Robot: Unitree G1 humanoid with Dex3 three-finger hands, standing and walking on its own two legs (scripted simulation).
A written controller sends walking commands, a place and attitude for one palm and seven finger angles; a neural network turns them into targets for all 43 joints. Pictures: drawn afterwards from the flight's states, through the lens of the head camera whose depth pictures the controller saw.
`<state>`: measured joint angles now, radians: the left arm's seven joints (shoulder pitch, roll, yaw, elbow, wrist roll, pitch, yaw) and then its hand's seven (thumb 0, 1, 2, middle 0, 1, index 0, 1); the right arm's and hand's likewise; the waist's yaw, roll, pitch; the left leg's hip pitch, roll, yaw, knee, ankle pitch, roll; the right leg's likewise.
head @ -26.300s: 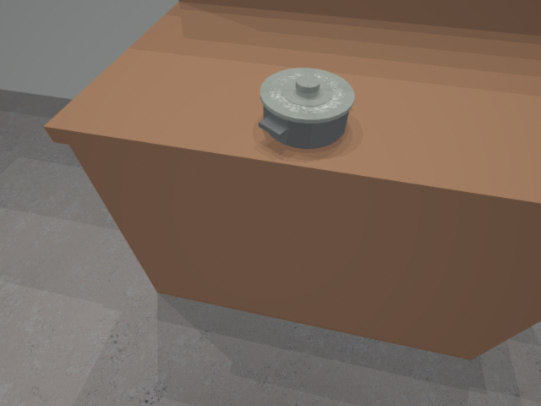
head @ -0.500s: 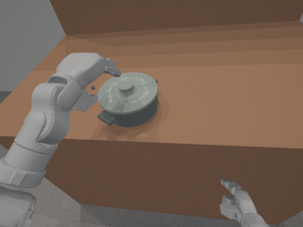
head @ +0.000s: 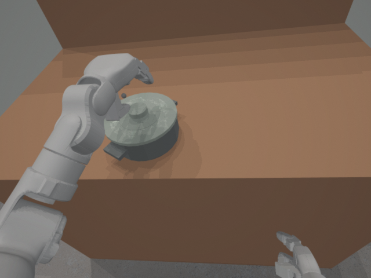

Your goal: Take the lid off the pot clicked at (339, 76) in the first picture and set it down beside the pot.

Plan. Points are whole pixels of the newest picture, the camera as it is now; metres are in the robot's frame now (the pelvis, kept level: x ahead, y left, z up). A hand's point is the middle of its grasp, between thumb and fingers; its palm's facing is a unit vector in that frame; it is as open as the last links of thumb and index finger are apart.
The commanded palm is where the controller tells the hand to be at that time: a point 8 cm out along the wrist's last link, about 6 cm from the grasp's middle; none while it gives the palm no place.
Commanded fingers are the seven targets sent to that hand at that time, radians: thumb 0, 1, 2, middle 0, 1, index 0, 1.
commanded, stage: move the open hand above the knob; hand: left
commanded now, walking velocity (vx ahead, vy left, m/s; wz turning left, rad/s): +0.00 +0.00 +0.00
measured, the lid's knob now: (137, 110) +0.44 +0.13 +0.15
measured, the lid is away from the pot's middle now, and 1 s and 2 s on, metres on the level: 0.00 0.00 0.00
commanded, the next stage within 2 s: lower the open fingers around the knob in 0.90 s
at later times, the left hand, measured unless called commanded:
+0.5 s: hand (127, 90) +0.43 +0.13 +0.22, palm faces -0.09 -0.04 -1.00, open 9.8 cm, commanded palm +0.39 +0.14 +0.28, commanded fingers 0.00 -0.34 1.62 -0.88 -0.08 -0.88 -0.08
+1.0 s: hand (120, 91) +0.41 +0.14 +0.23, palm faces -0.05 -0.05 -1.00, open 9.8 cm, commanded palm +0.38 +0.15 +0.28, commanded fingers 0.00 -0.34 1.62 -0.88 -0.08 -0.88 -0.08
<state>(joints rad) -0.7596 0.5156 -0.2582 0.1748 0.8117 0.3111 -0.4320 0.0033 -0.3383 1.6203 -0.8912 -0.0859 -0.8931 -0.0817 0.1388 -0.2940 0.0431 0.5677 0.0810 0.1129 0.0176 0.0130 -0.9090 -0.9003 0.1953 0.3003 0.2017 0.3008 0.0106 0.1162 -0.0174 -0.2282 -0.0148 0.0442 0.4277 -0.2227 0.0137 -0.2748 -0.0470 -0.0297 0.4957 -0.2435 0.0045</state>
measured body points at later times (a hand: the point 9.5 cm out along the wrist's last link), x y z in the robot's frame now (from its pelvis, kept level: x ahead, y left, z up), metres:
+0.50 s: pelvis +0.01 +0.01 +0.00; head +0.02 -0.04 +0.45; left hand +0.43 +0.13 +0.27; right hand +0.20 -0.22 -0.11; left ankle +0.00 +0.12 -0.74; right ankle +0.01 -0.12 -0.74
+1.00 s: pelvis +0.00 +0.02 +0.00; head +0.01 -0.03 +0.45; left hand +0.41 +0.14 +0.28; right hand +0.20 -0.20 -0.11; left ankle +0.00 +0.12 -0.74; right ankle +0.01 -0.12 -0.74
